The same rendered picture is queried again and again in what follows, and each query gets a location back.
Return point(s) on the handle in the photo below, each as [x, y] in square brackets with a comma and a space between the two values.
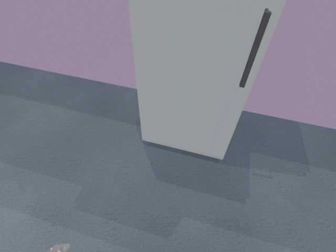
[256, 44]

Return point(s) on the fridge door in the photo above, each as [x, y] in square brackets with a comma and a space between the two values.
[189, 57]

